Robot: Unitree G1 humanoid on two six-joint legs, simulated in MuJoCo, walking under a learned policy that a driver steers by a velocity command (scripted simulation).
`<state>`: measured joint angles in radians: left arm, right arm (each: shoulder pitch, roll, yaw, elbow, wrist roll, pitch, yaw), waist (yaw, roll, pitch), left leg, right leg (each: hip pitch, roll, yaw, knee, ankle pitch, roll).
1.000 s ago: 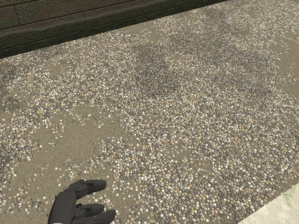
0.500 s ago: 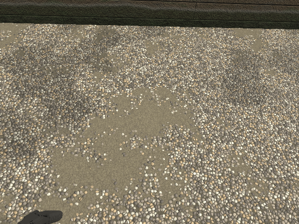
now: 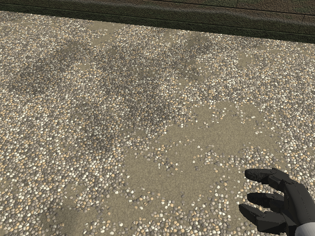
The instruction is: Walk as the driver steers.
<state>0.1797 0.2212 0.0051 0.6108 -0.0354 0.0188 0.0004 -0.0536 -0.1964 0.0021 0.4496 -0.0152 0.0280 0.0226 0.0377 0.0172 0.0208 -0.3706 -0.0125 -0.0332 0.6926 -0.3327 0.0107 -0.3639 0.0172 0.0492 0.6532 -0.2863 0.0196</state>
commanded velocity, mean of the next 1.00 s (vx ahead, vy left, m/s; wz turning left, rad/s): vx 0.70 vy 0.00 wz -0.50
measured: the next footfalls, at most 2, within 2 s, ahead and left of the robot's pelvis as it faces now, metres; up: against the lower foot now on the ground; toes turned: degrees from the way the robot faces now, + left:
right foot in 0.26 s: +0.09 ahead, -0.17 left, +0.00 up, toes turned -35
left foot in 1.14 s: +0.07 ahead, +0.03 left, +0.00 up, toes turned -18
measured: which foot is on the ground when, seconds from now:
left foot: down 0.00-0.76, up 0.78-1.00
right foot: down 0.00-0.00, up 0.02-0.24, down 0.26-1.00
